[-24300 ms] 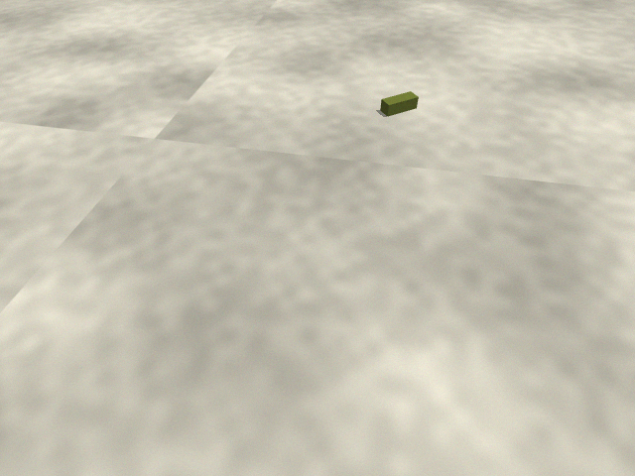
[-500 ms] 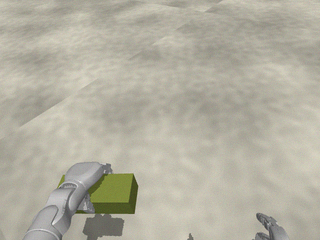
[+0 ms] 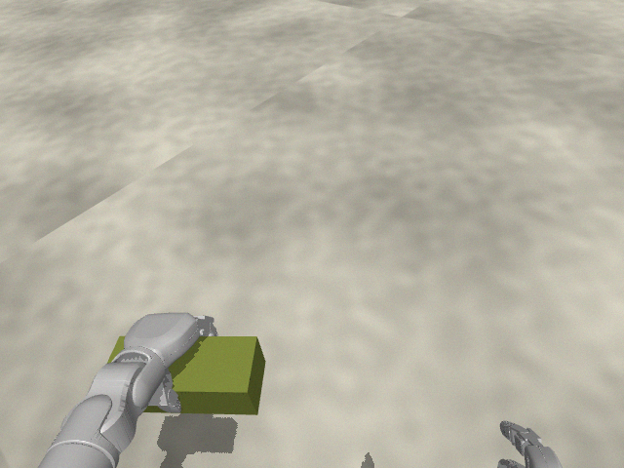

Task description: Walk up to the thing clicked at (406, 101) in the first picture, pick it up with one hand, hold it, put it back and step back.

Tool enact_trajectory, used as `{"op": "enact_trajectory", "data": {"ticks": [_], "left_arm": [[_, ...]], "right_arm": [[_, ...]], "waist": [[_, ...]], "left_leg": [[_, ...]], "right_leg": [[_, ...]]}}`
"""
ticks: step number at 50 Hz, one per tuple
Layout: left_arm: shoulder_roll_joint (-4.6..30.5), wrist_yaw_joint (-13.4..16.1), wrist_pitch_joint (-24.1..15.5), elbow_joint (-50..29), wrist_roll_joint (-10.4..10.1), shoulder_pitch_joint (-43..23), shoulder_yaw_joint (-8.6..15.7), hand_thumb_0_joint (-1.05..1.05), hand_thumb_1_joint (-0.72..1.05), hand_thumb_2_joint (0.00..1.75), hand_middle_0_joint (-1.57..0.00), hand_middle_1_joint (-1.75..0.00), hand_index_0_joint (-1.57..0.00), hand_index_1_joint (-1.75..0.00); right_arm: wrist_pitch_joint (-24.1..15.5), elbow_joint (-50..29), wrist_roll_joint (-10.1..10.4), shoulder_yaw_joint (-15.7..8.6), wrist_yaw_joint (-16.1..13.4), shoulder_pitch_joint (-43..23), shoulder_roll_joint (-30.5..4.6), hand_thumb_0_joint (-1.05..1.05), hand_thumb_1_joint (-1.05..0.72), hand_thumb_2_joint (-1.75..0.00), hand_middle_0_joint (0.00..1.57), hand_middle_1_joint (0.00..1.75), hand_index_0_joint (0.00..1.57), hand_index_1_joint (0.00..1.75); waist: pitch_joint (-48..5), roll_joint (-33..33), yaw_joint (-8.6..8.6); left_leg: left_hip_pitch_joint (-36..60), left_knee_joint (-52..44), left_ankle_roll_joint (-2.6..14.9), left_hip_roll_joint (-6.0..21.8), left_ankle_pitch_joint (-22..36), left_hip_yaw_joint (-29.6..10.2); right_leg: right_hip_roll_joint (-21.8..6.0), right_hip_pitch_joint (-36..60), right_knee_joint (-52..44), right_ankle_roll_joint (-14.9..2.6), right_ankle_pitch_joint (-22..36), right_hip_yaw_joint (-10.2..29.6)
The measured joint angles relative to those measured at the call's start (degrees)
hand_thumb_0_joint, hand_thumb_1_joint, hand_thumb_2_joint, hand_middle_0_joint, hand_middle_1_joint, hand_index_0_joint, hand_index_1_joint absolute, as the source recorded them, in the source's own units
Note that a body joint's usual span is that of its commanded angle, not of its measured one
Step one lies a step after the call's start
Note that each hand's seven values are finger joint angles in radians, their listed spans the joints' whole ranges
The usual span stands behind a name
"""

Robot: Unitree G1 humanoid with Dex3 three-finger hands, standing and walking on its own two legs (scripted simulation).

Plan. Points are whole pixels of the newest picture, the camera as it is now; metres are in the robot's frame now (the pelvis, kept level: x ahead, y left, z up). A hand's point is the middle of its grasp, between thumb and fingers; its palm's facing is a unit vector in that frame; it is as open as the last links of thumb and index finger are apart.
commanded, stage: crouch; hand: left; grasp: from above
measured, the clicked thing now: (186, 374) +0.29 +0.22 -0.07
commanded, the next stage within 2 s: none
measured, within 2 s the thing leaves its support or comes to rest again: neither
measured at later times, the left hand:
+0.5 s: hand (191, 387) +0.30 +0.23 -0.13, palm faces -0.44 +0.05 -0.90, open 10.9 cm
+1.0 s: hand (229, 399) +0.36 +0.24 -0.38, palm faces -0.47 +0.04 -0.88, open 10.9 cm
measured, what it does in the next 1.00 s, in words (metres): lowers itself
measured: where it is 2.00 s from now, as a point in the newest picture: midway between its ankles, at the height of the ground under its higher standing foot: outside the picture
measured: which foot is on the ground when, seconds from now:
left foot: down 0.00-1.00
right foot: down 0.00-1.00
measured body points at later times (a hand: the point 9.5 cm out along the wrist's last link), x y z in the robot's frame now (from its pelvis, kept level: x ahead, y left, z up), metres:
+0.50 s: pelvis -0.02 +0.00 -0.05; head +0.05 +0.00 +0.39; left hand +0.31 +0.23 -0.08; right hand +0.12 -0.27 -0.16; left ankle -0.01 +0.12 -0.73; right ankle +0.02 -0.14 -0.73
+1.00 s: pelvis -0.07 +0.01 -0.25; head +0.12 +0.04 +0.16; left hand +0.38 +0.23 -0.33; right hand -0.05 -0.26 -0.37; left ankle -0.01 +0.13 -0.73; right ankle +0.02 -0.14 -0.73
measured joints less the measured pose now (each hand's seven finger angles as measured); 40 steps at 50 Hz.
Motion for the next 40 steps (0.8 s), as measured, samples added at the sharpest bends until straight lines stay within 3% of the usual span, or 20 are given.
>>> {"op": "enact_trajectory", "data": {"ticks": [10,16,21,27,33,40], "left_arm": [[-1.0,1.8,-0.4,2.2,0.4,-0.3,0.2,-0.01,-0.08,0.53,-0.6,-0.58,-0.62,-0.56],[-1.6,5.9,-2.6,6.7,3.1,-0.9,0.9,-0.01,-0.07,0.53,-0.59,-0.58,-0.61,-0.56],[-1.5,11.6,-4.9,13.2,7.5,-5.0,1.4,-0.01,-0.08,0.54,-0.6,-0.58,-0.62,-0.56],[-1.3,19.4,-4.8,22.9,12.1,-13.1,1.4,-0.01,-0.09,0.55,-0.6,-0.58,-0.62,-0.56],[-0.6,23.9,-3.1,31.0,13.7,-21.2,2.9,-0.01,-0.08,0.54,-0.59,-0.59,-0.61,-0.57],[1.7,24.6,-1.6,34.5,13.3,-27.6,5.4,-0.01,-0.07,0.54,-0.58,-0.6,-0.6,-0.58]], "right_arm": [[0.9,-0.2,0.2,-0.4,0.4,0.5,0.1,0.01,-0.9,-0.9,0.21,0.3,0.2,0.3],[1.8,-0.8,-0.5,-0.5,1.1,0.4,0.2,0.01,-0.89,-0.9,0.21,0.3,0.2,0.3],[2.0,-1.0,-2.0,-1.3,2.2,0.1,-0.3,0.01,-0.89,-0.9,0.21,0.3,0.2,0.3],[2.0,-0.7,-3.6,-2.6,3.6,0.4,-1.3,0.01,-0.9,-0.9,0.21,0.3,0.2,0.3],[0.8,1.3,-4.8,-3.0,3.6,1.2,-1.6,0.01,-0.9,-0.9,0.21,0.3,0.2,0.3],[-1.2,3.2,-5.9,-3.0,3.2,3.4,-0.8,0.01,-0.9,-0.9,0.21,0.3,0.2,0.3]], "waist": [[-0.7,-0.2,-0.29],[-1.3,-1.2,-1.03],[-2.9,-2.1,-1.53],[-5.5,-2.4,-2.76],[-7.6,-2.3,-5.15],[-9.3,-1.1,-8.12]], "left_leg": [[-0.1,-0.1,0.07,-0.1,-0.5,0.0],[-4.6,3.5,-0.04,-0.1,-1.7,-0.5],[-15.7,13.5,-0.27,0.2,-5.0,-1.5],[-32.9,28.8,-0.43,0.3,-9.9,-2.7],[-49.8,42.8,-0.08,0.2,-13.6,-3.3],[-66.9,56.6,0.5,-0.1,-16.8,-3.7]], "right_leg": [[-0.1,0.0,-0.2,0.09,-0.4,0.0],[-0.1,-4.3,3.4,-0.01,-1.8,-0.4],[0.1,-14.7,12.4,-0.09,-4.8,-1.1],[0.3,-31.2,26.6,0.12,-9.2,-1.7],[0.4,-47.7,39.7,0.36,-12.5,-1.7],[0.4,-64.5,52.9,0.77,-15.3,-1.4]]}}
